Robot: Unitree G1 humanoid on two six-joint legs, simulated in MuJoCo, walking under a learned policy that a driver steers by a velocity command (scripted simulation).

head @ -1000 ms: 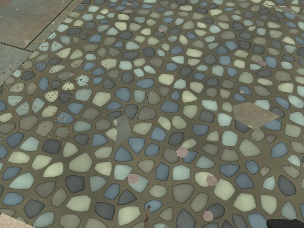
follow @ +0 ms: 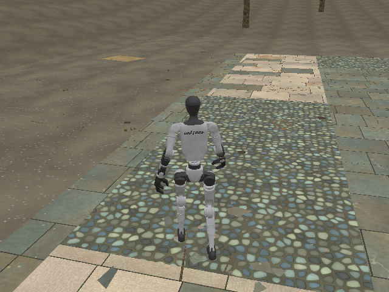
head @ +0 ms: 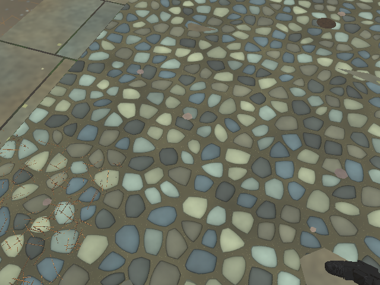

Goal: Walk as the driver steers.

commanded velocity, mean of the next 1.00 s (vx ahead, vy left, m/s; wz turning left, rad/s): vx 0.40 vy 0.00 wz -0.52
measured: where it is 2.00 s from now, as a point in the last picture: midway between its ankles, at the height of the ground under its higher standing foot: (257, 267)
